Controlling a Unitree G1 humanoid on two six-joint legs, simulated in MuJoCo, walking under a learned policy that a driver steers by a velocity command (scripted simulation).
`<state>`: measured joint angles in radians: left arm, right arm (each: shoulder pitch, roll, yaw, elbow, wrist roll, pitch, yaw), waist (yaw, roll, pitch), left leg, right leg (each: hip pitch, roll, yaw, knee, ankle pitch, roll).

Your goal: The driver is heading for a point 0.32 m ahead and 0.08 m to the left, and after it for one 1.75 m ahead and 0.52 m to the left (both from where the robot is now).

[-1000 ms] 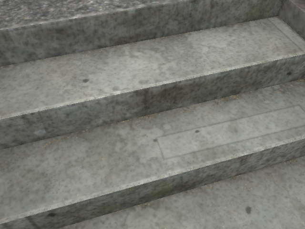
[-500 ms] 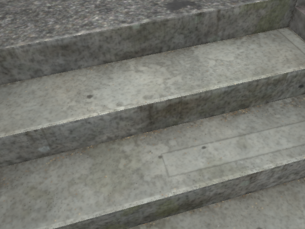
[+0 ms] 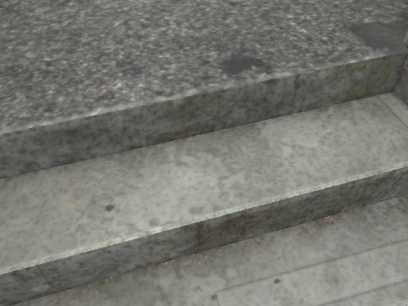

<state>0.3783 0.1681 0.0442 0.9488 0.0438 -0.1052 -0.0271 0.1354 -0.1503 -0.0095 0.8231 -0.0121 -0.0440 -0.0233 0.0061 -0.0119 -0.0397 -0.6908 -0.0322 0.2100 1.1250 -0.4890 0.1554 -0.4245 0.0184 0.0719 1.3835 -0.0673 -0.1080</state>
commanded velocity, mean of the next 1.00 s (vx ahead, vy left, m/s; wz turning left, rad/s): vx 0.19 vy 0.00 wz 0.00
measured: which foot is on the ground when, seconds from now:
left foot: down 0.00-0.44, up 0.46-1.00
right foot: up 0.00-0.40, down 0.42-1.00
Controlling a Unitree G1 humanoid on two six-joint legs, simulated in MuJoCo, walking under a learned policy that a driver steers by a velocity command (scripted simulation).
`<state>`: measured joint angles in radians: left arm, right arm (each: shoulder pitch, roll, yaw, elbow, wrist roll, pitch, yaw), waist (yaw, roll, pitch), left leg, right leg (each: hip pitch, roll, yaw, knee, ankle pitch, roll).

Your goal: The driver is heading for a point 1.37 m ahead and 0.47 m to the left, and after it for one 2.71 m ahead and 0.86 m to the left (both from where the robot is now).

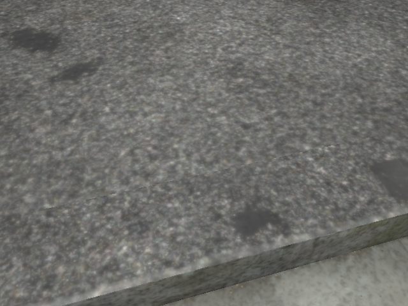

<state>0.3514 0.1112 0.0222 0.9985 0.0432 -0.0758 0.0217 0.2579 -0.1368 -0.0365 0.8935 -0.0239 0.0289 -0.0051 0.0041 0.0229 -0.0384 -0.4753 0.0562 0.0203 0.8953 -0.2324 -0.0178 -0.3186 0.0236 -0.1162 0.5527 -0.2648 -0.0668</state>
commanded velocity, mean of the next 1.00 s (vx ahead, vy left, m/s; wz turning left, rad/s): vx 0.00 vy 0.00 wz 0.00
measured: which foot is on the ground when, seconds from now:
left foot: up 0.00-0.00, down 0.02-1.00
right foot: down 0.00-1.00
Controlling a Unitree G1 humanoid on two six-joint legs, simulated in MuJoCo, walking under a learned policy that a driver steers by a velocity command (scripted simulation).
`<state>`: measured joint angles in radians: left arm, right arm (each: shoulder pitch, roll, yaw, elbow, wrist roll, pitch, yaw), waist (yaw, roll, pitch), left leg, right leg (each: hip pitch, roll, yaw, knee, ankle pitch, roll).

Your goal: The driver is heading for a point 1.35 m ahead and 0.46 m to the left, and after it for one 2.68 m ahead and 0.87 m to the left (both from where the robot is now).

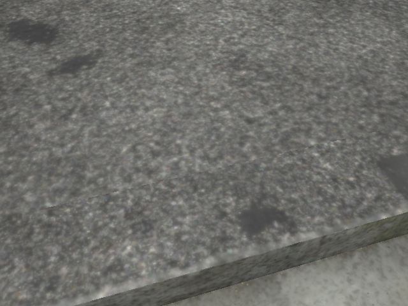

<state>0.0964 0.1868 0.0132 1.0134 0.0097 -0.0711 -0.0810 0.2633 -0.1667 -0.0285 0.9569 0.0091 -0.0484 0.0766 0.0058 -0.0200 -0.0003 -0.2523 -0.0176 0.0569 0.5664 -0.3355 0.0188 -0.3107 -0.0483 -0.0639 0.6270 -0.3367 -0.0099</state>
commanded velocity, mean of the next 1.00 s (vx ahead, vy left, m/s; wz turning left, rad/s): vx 0.36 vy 0.00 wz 0.00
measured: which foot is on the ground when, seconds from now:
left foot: down 0.00-0.32, up 0.34-0.68, down 0.70-1.00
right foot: down 0.00-0.70, up 0.72-1.00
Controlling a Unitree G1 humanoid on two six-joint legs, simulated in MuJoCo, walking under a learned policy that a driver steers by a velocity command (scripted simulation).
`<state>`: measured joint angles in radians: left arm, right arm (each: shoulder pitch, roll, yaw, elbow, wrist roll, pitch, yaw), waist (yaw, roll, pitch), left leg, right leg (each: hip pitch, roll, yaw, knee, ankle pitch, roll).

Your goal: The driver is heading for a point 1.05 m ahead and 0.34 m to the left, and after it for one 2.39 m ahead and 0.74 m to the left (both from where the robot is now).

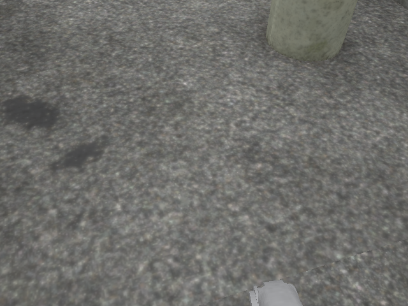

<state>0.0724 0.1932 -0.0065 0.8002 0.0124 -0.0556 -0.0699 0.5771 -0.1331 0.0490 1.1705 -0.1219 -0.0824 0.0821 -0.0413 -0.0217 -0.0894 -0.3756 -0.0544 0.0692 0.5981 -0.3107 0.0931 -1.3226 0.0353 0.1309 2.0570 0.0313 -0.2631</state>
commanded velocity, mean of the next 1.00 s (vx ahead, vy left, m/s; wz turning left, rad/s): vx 0.50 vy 0.00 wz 0.21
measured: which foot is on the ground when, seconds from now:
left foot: down 0.00-0.36, up 0.38-0.84, down 0.86-1.00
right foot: up 0.00-0.30, down 0.32-0.90, up 0.92-1.00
